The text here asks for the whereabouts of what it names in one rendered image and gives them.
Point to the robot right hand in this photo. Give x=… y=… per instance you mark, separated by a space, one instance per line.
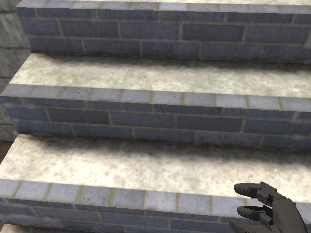
x=284 y=216

